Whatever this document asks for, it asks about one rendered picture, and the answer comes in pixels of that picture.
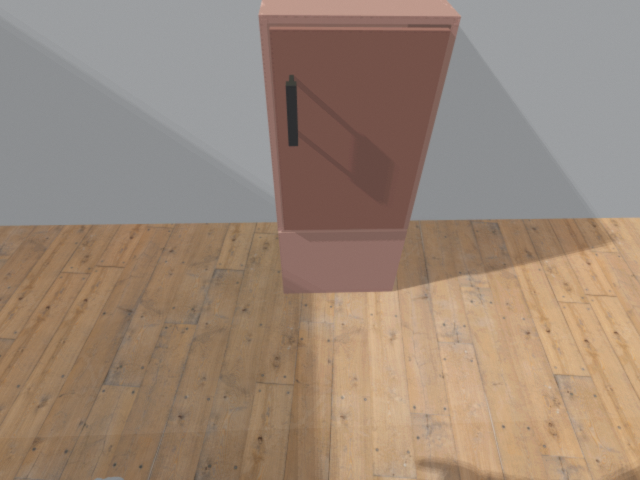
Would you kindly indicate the cupboard door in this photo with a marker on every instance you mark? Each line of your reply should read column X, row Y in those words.
column 364, row 100

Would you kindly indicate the handle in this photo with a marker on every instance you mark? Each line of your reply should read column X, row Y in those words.
column 291, row 100

